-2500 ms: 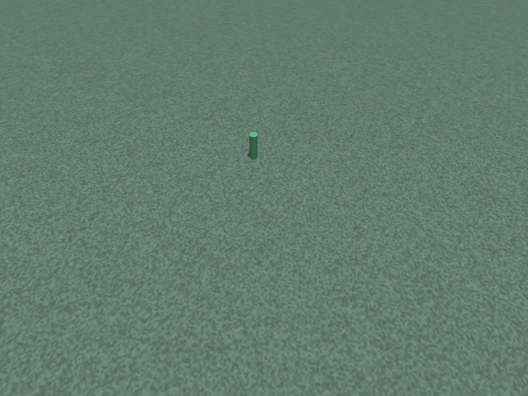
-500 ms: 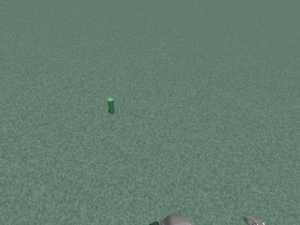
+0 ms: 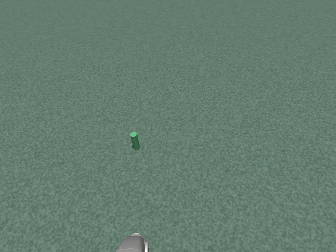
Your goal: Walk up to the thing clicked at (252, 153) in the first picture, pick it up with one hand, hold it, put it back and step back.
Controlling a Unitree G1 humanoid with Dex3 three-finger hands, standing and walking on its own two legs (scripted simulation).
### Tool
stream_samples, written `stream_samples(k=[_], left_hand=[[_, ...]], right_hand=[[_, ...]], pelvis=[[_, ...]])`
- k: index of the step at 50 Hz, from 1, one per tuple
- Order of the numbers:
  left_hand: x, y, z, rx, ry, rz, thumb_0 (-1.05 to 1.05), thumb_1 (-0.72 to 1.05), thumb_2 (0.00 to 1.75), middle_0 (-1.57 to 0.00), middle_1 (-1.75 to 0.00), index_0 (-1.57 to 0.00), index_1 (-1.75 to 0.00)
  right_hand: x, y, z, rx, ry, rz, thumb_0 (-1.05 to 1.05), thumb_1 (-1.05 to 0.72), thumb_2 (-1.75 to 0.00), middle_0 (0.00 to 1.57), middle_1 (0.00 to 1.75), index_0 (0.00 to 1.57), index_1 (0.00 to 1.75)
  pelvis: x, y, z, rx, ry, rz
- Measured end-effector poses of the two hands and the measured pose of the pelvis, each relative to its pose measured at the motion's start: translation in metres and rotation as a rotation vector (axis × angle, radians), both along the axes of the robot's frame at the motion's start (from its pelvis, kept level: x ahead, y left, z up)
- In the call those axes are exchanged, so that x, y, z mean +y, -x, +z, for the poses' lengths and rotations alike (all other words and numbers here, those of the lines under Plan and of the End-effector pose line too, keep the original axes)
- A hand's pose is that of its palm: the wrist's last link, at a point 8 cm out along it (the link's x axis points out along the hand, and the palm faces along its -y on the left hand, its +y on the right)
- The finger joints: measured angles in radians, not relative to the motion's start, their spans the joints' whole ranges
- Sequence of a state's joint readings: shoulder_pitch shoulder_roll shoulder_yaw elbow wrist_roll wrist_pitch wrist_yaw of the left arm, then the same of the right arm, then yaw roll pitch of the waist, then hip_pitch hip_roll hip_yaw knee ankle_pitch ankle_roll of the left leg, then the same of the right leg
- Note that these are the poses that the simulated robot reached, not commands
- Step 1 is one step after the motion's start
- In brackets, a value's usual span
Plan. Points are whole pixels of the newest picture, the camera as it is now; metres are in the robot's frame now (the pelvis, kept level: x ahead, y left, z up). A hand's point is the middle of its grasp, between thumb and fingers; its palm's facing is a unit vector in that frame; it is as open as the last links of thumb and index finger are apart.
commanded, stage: walk up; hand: left
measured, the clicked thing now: (135, 141) +0.89 +0.26 -0.69
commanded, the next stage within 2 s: none
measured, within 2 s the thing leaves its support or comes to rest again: neither
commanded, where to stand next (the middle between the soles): +0.54 +0.05 m, yaw +0 degrees
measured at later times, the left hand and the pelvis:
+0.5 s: hand (63, 211) +0.25 +0.32 -0.14, palm faces -0.07 -0.93 -0.36, open 7.4 cm; pelvis +0.19 +0.04 +0.00, yaw +0 degrees
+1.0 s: hand (81, 162) +0.41 +0.31 -0.14, palm faces -0.01 -0.92 -0.39, open 7.4 cm; pelvis +0.37 +0.03 -0.01, yaw +1 degrees
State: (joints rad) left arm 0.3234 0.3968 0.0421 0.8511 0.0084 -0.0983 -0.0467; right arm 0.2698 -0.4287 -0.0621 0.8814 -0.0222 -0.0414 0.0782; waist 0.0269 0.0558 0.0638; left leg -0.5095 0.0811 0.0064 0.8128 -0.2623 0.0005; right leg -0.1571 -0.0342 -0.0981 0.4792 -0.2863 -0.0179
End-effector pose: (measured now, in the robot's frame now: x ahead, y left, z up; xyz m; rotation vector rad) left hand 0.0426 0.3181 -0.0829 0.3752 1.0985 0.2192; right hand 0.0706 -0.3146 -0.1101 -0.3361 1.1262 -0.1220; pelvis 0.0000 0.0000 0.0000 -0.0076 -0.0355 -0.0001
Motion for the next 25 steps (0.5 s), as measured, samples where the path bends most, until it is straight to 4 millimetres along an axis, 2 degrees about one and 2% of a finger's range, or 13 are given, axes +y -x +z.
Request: stream_samples(k=[4,7,10,17,25], left_hand=[[0.016,-0.013,-0.017,0.04,0.021,0.035,0.01,0.9,0.9,-0.21,-0.3,-0.2,-0.3],[0.033,-0.028,-0.036,0.077,0.032,0.049,0.01,0.9,0.9,-0.21,-0.3,-0.2,-0.3],[0.044,-0.051,-0.049,0.116,0.038,0.055,0.01,0.9,0.9,-0.21,-0.3,-0.2,-0.3],[0.05,-0.122,-0.037,0.096,0.065,0.007,0.01,0.91,0.9,-0.21,-0.3,-0.2,-0.3],[0.045,-0.201,-0.018,0.087,0.039,-0.03,0.01,0.91,0.9,-0.21,-0.3,-0.2,-0.3]], right_hand=[[0.012,-0.055,0.008,-0.025,0.027,0.033,0.01,-0.9,-0.89,0.2,0.3,0.21,0.3],[0.024,-0.097,0.01,-0.069,0.056,0.047,0.01,-0.9,-0.89,0.2,0.3,0.21,0.3],[0.035,-0.126,0.015,-0.128,0.075,0.036,0.0,-0.9,-0.89,0.2,0.3,0.21,0.3],[0.05,-0.145,0.031,-0.101,0.073,-0.008,0.0,-0.9,-0.89,0.2,0.3,0.21,0.3],[0.038,-0.155,0.018,0.0,0.048,-0.063,0.0,-0.9,-0.89,0.21,0.3,0.21,0.3]], pelvis=[[0.012,-0.035,-0.006,-0.003,0.017,0.014],[0.027,-0.066,-0.017,-0.006,0.02,0.019],[0.039,-0.088,-0.021,-0.017,0.005,0.013],[0.048,-0.136,-0.004,-0.019,-0.006,-0.001],[0.043,-0.194,0.001,-0.009,-0.022,-0.004]])
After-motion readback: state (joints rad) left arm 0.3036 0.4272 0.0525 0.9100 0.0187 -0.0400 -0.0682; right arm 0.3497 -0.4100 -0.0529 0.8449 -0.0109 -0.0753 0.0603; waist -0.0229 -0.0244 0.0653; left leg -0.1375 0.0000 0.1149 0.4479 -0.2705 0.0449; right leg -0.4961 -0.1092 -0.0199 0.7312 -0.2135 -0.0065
